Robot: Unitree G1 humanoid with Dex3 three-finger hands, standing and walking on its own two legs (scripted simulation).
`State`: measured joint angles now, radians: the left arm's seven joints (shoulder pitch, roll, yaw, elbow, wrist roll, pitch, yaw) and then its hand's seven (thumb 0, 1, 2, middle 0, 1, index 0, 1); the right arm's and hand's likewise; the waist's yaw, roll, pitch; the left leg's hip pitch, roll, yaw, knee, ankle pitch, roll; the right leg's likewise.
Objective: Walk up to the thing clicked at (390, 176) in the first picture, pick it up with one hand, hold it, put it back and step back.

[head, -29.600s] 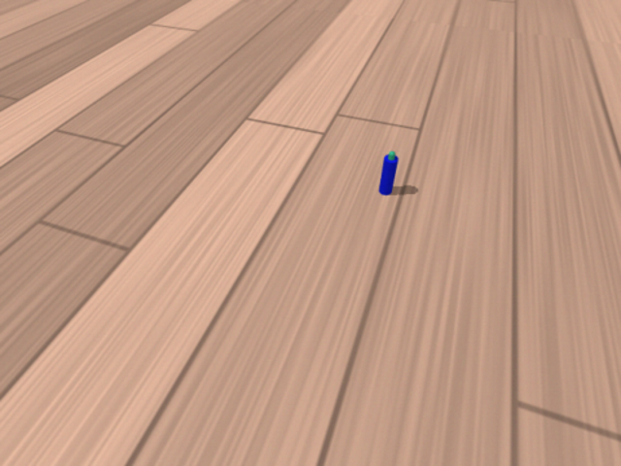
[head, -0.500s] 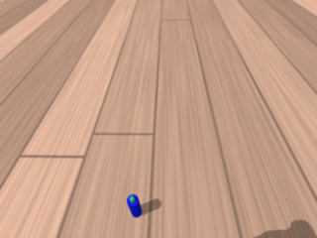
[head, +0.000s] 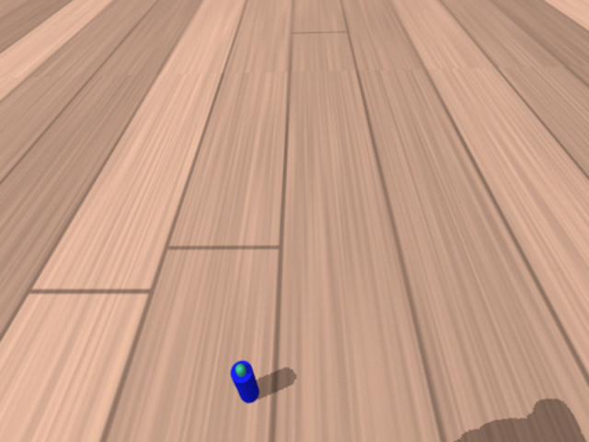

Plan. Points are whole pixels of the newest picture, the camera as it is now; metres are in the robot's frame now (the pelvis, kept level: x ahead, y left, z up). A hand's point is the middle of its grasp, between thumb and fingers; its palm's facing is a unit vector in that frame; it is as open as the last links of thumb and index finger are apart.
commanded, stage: stand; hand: left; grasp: from the side
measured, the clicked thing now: (245, 380) +0.42 +0.19 -0.66
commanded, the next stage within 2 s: step back in 0.70 s
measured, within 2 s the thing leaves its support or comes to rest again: neither
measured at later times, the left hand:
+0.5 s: hand out of the picture +0.08 +0.25 -0.16, palm faces -0.02 -0.94 -0.34, open 7.4 cm
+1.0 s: hand out of the picture +0.10 +0.30 -0.17, palm faces -0.04 -0.92 -0.39, open 7.4 cm
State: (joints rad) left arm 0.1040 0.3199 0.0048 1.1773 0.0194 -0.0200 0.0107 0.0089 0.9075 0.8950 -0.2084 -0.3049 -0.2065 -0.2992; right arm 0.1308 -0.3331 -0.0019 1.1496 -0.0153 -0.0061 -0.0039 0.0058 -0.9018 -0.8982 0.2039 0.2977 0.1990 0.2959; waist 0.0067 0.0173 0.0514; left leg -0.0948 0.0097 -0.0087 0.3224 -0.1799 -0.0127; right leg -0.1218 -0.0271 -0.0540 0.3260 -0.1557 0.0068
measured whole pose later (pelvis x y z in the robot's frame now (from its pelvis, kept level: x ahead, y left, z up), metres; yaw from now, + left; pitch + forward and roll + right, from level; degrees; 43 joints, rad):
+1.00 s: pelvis -0.03 +0.03 -0.02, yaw +0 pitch +0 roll +0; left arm 0.03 0.39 0.06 0.96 0.02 0.03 0.01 0.01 0.91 0.89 -0.21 -0.30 -0.21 -0.30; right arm 0.11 -0.41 -0.06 0.98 0.00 0.04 0.02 0.00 -0.90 -0.90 0.20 0.30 0.20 0.30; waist -0.02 -0.01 0.16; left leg -0.28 -0.03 -0.02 0.70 -0.34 0.04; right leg -0.35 -0.07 -0.03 0.57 -0.22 0.03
